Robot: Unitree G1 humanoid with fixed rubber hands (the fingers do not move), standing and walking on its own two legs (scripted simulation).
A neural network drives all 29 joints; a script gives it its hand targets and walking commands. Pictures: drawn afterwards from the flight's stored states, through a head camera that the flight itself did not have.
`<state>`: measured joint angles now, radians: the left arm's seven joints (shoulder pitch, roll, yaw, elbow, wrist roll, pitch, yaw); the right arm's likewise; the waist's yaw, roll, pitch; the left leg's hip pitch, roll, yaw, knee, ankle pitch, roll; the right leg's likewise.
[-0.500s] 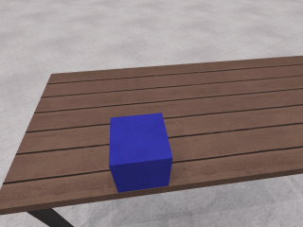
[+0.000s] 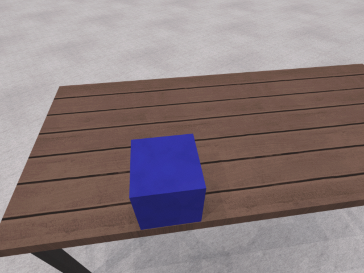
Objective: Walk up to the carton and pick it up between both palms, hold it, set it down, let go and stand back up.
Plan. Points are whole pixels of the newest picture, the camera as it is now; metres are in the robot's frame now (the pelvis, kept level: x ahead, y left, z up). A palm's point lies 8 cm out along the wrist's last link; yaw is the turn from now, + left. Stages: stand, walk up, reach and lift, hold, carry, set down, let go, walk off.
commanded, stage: stand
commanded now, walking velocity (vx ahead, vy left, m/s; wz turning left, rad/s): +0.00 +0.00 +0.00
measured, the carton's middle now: (167, 181) +0.38 +0.06 -0.04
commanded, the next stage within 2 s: none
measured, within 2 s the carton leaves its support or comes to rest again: neither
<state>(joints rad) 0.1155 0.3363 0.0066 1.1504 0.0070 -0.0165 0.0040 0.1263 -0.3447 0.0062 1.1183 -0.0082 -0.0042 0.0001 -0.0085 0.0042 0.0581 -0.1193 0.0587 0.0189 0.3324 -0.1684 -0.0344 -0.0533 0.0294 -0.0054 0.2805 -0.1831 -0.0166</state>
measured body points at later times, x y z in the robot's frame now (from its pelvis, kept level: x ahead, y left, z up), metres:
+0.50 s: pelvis +0.01 +0.00 +0.00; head +0.02 +0.00 +0.45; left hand +0.09 +0.29 -0.14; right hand +0.08 -0.30 -0.13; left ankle +0.01 +0.14 -0.75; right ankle -0.02 -0.11 -0.75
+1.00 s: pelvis +0.01 -0.01 +0.00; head +0.03 -0.01 +0.45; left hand +0.09 +0.29 -0.13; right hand +0.08 -0.31 -0.14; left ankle +0.01 +0.14 -0.75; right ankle -0.02 -0.11 -0.75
